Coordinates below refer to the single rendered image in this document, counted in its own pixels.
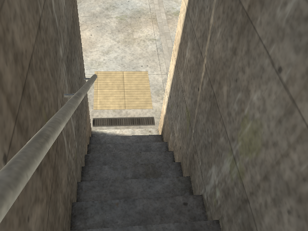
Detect stairs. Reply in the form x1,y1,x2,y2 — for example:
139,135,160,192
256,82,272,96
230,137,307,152
70,128,221,231

